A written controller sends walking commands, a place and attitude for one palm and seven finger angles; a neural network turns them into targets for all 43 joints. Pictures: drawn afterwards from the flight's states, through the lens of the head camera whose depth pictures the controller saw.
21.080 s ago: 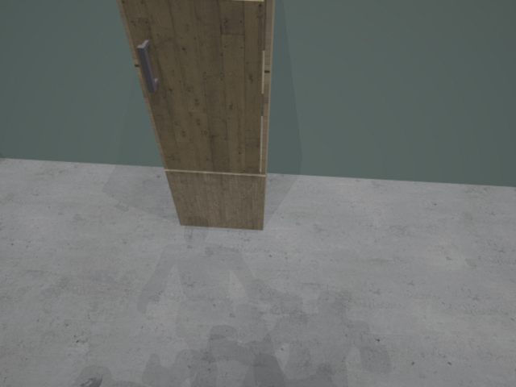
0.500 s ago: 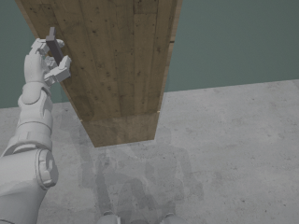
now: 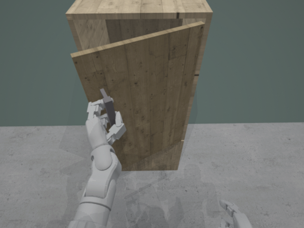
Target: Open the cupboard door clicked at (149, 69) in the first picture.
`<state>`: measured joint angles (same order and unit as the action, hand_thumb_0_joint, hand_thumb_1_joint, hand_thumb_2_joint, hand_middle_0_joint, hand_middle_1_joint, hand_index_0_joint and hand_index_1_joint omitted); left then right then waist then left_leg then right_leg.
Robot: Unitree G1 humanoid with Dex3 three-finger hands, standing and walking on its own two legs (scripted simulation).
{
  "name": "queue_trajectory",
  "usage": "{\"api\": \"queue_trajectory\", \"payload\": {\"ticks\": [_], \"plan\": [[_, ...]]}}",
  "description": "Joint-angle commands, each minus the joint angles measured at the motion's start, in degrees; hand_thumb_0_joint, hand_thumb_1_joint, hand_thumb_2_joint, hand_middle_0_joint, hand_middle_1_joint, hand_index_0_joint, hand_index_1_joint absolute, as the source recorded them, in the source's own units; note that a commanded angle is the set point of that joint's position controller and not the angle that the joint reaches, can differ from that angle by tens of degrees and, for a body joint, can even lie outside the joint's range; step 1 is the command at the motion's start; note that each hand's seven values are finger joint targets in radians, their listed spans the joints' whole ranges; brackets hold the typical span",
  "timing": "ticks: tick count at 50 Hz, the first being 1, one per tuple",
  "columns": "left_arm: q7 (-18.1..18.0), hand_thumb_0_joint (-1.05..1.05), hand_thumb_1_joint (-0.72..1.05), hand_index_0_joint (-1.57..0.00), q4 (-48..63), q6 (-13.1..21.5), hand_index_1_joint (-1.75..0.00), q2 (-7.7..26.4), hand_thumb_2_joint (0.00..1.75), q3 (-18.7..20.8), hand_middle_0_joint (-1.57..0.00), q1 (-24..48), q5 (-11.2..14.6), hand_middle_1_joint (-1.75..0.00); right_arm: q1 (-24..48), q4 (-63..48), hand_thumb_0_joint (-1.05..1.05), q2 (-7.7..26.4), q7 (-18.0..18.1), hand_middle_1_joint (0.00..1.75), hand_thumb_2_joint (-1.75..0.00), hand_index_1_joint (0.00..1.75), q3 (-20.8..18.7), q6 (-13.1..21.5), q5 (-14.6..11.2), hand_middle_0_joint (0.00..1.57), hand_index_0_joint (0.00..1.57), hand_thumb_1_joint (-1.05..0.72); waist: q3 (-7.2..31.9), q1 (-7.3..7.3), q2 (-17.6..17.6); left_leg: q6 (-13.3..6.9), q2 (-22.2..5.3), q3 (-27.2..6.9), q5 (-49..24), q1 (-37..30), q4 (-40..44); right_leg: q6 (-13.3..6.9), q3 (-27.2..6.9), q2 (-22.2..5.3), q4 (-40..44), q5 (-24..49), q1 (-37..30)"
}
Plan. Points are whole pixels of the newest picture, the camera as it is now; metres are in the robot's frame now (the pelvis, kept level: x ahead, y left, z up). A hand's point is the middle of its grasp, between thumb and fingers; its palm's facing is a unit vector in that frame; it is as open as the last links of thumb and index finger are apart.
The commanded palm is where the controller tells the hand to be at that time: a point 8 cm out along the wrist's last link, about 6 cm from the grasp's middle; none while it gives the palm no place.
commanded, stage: pull the door open along its arc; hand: left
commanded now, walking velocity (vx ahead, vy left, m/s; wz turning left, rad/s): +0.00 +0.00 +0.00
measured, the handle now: (109, 111) +0.41 +0.14 +0.09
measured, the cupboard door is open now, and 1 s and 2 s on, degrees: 27 43 44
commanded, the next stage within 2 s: open thumb and fingers to let go in 0.34 s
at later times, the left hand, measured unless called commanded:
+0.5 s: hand (142, 150) +0.28 +0.04 +0.10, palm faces +0.36 -0.93 -0.04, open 6.8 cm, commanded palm +0.24 +0.08 +0.09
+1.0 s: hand (136, 146) +0.29 +0.05 +0.09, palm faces +0.39 -0.92 -0.01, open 13.1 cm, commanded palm +0.24 +0.08 +0.09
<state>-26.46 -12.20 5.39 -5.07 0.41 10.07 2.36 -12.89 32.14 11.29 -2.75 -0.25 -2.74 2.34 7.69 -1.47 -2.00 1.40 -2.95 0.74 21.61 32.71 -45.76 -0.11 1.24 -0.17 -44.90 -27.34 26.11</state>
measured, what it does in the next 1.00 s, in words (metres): stands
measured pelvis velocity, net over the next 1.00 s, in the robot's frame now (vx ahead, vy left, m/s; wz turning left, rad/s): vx -0.02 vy -0.02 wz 0.05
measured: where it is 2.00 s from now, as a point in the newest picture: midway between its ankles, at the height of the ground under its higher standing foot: outside the picture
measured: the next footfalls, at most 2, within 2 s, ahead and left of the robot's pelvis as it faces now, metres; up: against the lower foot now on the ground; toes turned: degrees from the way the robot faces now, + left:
none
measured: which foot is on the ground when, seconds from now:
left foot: down 0.00-1.00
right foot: down 0.00-1.00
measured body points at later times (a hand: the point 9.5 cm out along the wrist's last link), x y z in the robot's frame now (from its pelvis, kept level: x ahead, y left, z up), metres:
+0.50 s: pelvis -0.01 -0.04 +0.00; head -0.02 -0.06 +0.45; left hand +0.26 +0.08 +0.10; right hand +0.19 -0.24 -0.10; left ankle +0.01 +0.13 -0.71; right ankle -0.05 -0.12 -0.71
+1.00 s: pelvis -0.02 -0.02 +0.00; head -0.02 -0.04 +0.45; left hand +0.27 +0.10 +0.10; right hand +0.16 -0.23 -0.10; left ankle +0.01 +0.13 -0.71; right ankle -0.05 -0.12 -0.71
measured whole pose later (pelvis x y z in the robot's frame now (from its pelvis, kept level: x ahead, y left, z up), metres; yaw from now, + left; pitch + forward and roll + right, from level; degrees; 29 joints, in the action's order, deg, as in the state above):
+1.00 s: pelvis -0.02 -0.02 +0.00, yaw +3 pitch +4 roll +0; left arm -35.0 -6.3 1.8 -6.4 -13.0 2.1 -3.3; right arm -10.3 34.9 10.4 -0.1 0.0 -4.5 3.4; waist 4.6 -0.5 -2.5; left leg 3.0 -2.4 -2.4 19.6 28.9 -44.8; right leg -1.9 4.3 -0.3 -45.8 -27.5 21.9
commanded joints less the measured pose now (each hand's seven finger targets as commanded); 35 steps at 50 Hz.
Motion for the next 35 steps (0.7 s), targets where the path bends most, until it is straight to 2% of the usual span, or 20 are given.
{"api": "queue_trajectory", "payload": {"ticks": [1, 3, 4, 6, 9, 12, 13, 16, 18, 19, 20, 21, 22, 23, 24, 26, 29, 30, 31, 35], "plan": [[-9.9, 0.00, 0.90, -0.40, 15.7, -1.3, -1.35, -2.6, 0.90, -7.1, -0.40, 8.9, -9.1, -1.35, 3.4, -7.8, 0.00, 5.7, 0.6, 0.30, -0.90, 0.30, -2.6, 0.1, 1.4, 0.20, 0.20, -0.90, 12.2, 0.25, 4.7, -1.6, 1.9, 0.3, -22.3, -13.2, 3.1, -1.1, 3.2, 1.4, 4.9, 29.6, -3.2], [-10.2, 0.00, 0.90, -0.40, 18.8, -2.3, -1.35, -5.3, 0.90, -10.9, -0.40, 7.6, -10.7, -1.35, 5.0, -8.5, 0.00, 5.1, 0.8, 0.30, -0.90, 0.30, -2.6, -0.7, 1.4, 0.20, 0.20, -0.90, 12.6, 0.07, 4.5, -1.6, 2.1, 0.3, -22.1, -14.3, 3.0, -1.2, 2.9, 0.9, 5.5, 30.7, -4.0], [-9.8, 0.00, 0.90, -0.40, 20.0, -2.6, -1.35, -7.5, 0.90, -12.9, -0.40, 5.1, -10.2, -1.35, 6.0, -9.0, 0.00, 4.6, 0.9, 0.30, -0.90, 0.30, -2.5, -1.0, 1.3, 0.20, 0.20, -0.90, 12.5, 0.22, 3.9, -1.7, 2.2, 0.4, -21.9, -15.0, 3.0, -1.2, 2.9, 0.7, 5.9, 31.6, -4.7], [-8.7, 0.00, 0.90, -0.40, 21.6, -3.0, -1.35, -9.6, 0.90, -15.6, -0.40, 1.6, -8.7, -1.35, 7.0, -9.2, 0.00, 4.1, 1.2, 0.30, -0.90, 0.30, -2.0, -1.3, 0.8, 0.20, 0.20, -0.90, 10.2, 0.02, 6.3, -1.7, 2.1, -0.1, -21.2, -15.4, 3.3, -0.9, 2.7, 0.4, 7.3, 32.9, -6.0], [-8.2, 0.00, 0.90, -0.40, 24.7, -3.6, -1.35, -12.2, 0.90, -18.7, -0.40, -2.2, -7.5, -1.35, 9.4, -9.5, 0.00, 3.4, 1.1, 0.30, -0.90, 0.30, -1.2, -1.1, 0.4, 0.20, 0.20, -0.90, 8.4, 0.20, 4.2, -1.7, 2.5, -0.4, -19.5, -16.1, 3.4, -0.8, 2.7, -0.1, 8.1, 32.3, -6.0], [-7.7, 0.00, 0.90, -0.40, 27.7, -5.1, -1.35, -13.2, 0.90, -20.1, -0.40, -9.7, -6.8, -1.35, 11.1, -9.9, 0.00, 2.7, 0.6, 0.30, -0.90, 0.30, -0.6, -0.8, 0.1, 0.20, 0.20, -0.90, 7.8, 1.50, 4.1, -1.5, 2.8, -0.5, -18.8, -16.4, 3.4, -0.7, 2.6, -0.7, 9.0, 33.3, -7.6], [-7.5, 0.00, 0.90, -0.40, 28.9, -5.7, -1.35, -13.5, 0.90, -20.7, -0.40, -11.0, -6.5, -1.35, 11.5, -10.0, 0.00, 2.6, 0.4, 0.30, -0.90, 0.30, -0.4, -0.8, 0.0, 0.20, 0.20, -0.90, 7.3, 1.52, 3.9, -1.4, 2.8, -0.6, -18.6, -16.4, 3.3, -0.7, 2.5, -0.9, 9.2, 33.8, -8.0], [-6.9, 0.00, 0.90, -0.40, 30.7, -7.1, -1.35, -11.4, 0.90, -18.5, -0.40, -16.8, -5.4, -1.35, 12.7, -10.1, 0.00, 2.6, 0.5, 0.30, -0.90, 0.30, 0.0, -1.0, 0.0, 0.20, 0.20, -0.90, 6.0, 2.66, 6.9, -1.4, 3.2, -0.5, -17.9, -16.2, 3.5, -0.2, 2.0, -1.5, 11.1, 35.1, -9.6], [-7.9, 0.00, 0.90, -0.40, 29.6, -7.2, -1.35, -10.3, 0.90, -16.6, -0.40, -11.4, -5.0, -1.35, 13.8, -9.3, 0.00, 2.8, 1.1, 0.30, -0.90, 0.30, 0.2, -1.1, 0.3, 0.20, 0.20, -0.90, 3.5, 2.34, 6.8, -1.3, 3.7, -0.7, -15.8, -15.2, 3.4, 0.1, 1.3, -1.8, 11.7, 32.4, -7.8], [-8.4, 0.00, 0.90, -0.40, 28.3, -7.0, -1.35, -9.5, 0.90, -15.8, -0.40, -9.1, -5.1, -1.35, 14.0, -8.7, 0.00, 2.8, 1.4, 0.30, -0.90, 0.30, 0.3, -0.9, 0.6, 0.20, 0.20, -0.90, 2.5, 1.87, 8.0, -1.4, 3.8, -0.9, -14.9, -15.0, 3.2, 0.3, 0.9, -2.0, 12.3, 30.7, -6.8], [-8.9, 0.00, 0.90, -0.40, 26.9, -6.6, -1.35, -8.7, 0.90, -14.7, -0.40, -6.7, -5.3, -1.35, 14.3, -8.2, 0.00, 2.9, 1.8, 0.30, -0.90, 0.30, 0.3, -0.8, 0.8, 0.20, 0.20, -0.90, 2.0, 1.90, 7.8, -1.4, 3.9, -1.0, -14.3, -14.6, 3.2, 0.3, 0.6, -2.2, 12.6, 29.4, -6.0], [-9.5, 0.00, 0.90, -0.40, 26.5, -6.1, -1.35, -7.2, 0.90, -13.3, -0.40, -3.4, -5.4, -1.35, 14.2, -7.6, 0.00, 3.0, 2.2, 0.30, -0.90, 0.30, 0.1, -0.6, 0.9, 0.20, 0.20, -0.90, 2.4, 1.88, 9.1, -1.6, 4.0, -1.4, -14.0, -14.2, 3.0, 0.4, 0.2, -2.3, 12.8, 27.8, -5.8], [-10.2, 0.00, 0.90, -0.40, 25.3, -5.3, -1.35, -5.2, 0.90, -11.5, -0.40, 3.0, -5.7, -1.35, 14.6, -6.8, 0.00, 3.2, 2.6, 0.30, -0.90, 0.30, 0.0, -0.4, 1.0, 0.20, 0.20, -0.90, 2.4, 1.29, 9.2, -1.7, 4.2, -1.5, -12.8, -13.2, 2.7, 0.7, -0.6, -2.5, 12.7, 25.6, -4.1], [-10.2, 0.00, 0.83, -0.40, 22.4, -5.0, -1.34, -6.3, 0.87, -11.7, -0.40, 2.1, -5.8, -1.34, 14.7, -6.4, 0.00, 2.9, 2.9, 0.30, -0.90, 0.30, 0.0, -0.2, 1.2, 0.20, 0.20, -0.90, 2.0, 1.69, 9.0, -1.7, 4.3, -1.6, -12.2, -12.9, 2.5, 0.7, -1.2, -2.8, 13.1, 24.4, -3.8], [-10.0, 0.00, 0.76, -0.39, 22.3, -4.4, -1.34, -6.9, 0.84, -12.4, -0.39, 2.7, -6.0, -1.34, 14.2, -6.2, 0.00, 2.9, 2.9, 0.30, -0.90, 0.30, 0.0, 0.0, 1.2, 0.20, 0.20, -0.90, 3.2, 1.56, 8.1, -1.7, 4.3, -1.6, -12.6, -13.4, 2.6, 0.7, -1.1, -2.8, 12.6, 24.8, -3.8], [-9.3, 0.00, 0.62, -0.38, 22.0, -3.5, -1.32, -6.3, 0.78, -12.2, -0.38, 1.3, -6.0, -1.32, 12.8, -6.4, 0.00, 3.1, 3.0, 0.30, -0.90, 0.30, -0.5, 0.2, 1.2, 0.20, 0.20, -0.90, 5.7, 1.97, 9.6, -1.8, 4.3, -1.6, -13.6, -13.4, 3.2, 0.8, -1.1, -2.8, 12.0, 27.3, -5.7], [-7.9, 0.00, 0.41, -0.36, 22.0, -2.2, -1.30, -7.3, 0.69, -13.7, -0.36, 2.3, -6.2, -1.30, 11.5, -6.5, 0.00, 3.4, 3.1, 0.30, -0.90, 0.30, -0.8, 0.3, 1.0, 0.20, 0.20, -0.90, 7.2, 1.25, 8.8, -2.0, 4.1, -1.3, -15.3, -14.0, 3.3, 1.1, -0.8, -2.8, 10.6, 32.0, -6.2], [-7.5, 0.00, 0.34, -0.36, 22.0, -1.8, -1.29, -7.2, 0.66, -13.8, -0.36, 1.5, -6.2, -1.29, 10.9, -6.6, 0.00, 3.5, 3.0, 0.30, -0.90, 0.30, -1.0, 0.2, 1.0, 0.20, 0.20, -0.90, 7.7, 1.41, 8.9, -2.0, 4.1, -1.4, -15.7, -13.8, 3.4, 1.1, -0.6, -2.7, 10.0, 33.2, -6.6], [-7.0, 0.00, 0.27, -0.35, 21.4, -1.5, -1.28, -6.7, 0.63, -13.9, -0.35, 0.2, -6.5, -1.28, 10.7, -6.7, 0.00, 3.6, 3.1, 0.30, -0.90, 0.30, -1.1, 0.2, 1.0, 0.20, 0.20, -0.90, 7.8, 1.54, 8.5, -2.0, 4.0, -1.4, -15.6, -13.5, 3.5, 0.9, -0.6, -2.6, 10.0, 32.6, -6.8], [-6.6, 0.00, -0.01, -0.33, 21.5, -0.1, -1.25, -7.1, 0.51, -14.7, -0.33, 3.6, -6.7, -1.25, 10.4, -7.0, 0.00, 3.8, 3.2, 0.30, -0.90, 0.30, -1.2, 0.5, 0.8, 0.20, 0.20, -0.90, 7.0, 0.72, 7.3, -2.2, 3.8, -1.3, -14.3, -13.6, 3.1, 0.8, -0.4, -2.3, 9.9, 29.0, -4.4]]}}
